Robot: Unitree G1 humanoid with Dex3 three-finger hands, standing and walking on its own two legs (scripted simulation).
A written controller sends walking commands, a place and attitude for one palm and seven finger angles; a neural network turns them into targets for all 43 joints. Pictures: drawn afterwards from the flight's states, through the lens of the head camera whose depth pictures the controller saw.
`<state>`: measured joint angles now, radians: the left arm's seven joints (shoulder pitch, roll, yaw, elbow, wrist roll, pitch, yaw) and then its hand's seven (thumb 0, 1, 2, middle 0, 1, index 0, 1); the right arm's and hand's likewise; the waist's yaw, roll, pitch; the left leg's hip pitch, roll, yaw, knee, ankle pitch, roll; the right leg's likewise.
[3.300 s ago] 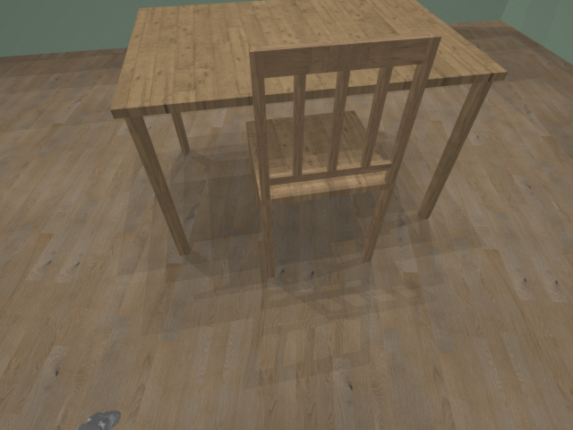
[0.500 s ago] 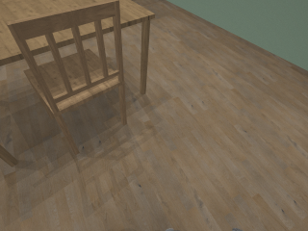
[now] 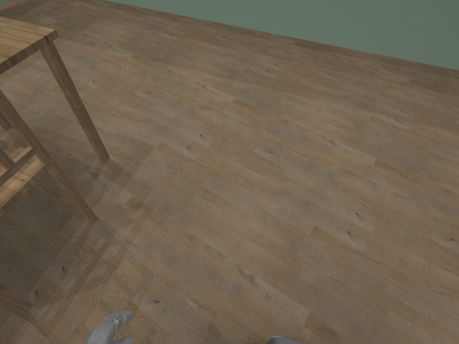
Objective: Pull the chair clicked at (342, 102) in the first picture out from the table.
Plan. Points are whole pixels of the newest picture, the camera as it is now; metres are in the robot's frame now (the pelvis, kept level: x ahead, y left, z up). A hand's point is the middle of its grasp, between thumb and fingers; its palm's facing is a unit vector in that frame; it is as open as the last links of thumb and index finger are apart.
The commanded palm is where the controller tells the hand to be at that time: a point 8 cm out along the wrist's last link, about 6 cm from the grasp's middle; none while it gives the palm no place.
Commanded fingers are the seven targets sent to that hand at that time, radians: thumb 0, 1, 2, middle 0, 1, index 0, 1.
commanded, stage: walk to a spot facing it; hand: left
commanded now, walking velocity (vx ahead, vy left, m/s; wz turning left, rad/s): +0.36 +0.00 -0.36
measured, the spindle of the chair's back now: out of the picture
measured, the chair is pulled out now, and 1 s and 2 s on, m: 0.00 0.00 0.00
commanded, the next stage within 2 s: turn to face it in 0.98 s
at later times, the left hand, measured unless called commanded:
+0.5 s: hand out of the picture +0.14 +0.17 -0.18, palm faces -0.01 -0.98 -0.18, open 7.3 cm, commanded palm none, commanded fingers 0.00 0.90 0.90 -0.20 -0.30 -0.20 -0.30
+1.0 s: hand (166, 192) +0.51 +0.16 -0.17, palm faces -0.26 -0.96 -0.14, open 7.3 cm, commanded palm none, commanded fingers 0.00 0.90 0.90 -0.20 -0.30 -0.20 -0.30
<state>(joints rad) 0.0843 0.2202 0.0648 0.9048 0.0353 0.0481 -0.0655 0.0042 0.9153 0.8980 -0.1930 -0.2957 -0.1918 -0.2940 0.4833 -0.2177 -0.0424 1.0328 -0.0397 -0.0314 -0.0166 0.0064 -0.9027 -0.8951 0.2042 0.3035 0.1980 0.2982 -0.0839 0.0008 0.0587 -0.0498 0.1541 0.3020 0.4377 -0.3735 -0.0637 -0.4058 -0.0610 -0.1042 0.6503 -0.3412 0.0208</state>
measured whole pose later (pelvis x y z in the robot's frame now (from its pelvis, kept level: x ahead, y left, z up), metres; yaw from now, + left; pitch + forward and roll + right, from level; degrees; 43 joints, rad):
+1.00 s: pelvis +0.39 +0.01 +0.01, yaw -18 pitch -2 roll -1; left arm 0.20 0.19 0.09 1.02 0.04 0.04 -0.03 0.00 0.92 0.90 -0.19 -0.30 -0.19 -0.29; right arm 0.44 -0.11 -0.03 1.09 -0.02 -0.07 -0.04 0.00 -0.92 -0.90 0.20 0.30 0.20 0.30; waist -0.02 -0.04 0.05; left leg 0.01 0.03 0.32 0.32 -0.31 0.06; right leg -0.65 -0.10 -0.08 0.96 -0.08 0.04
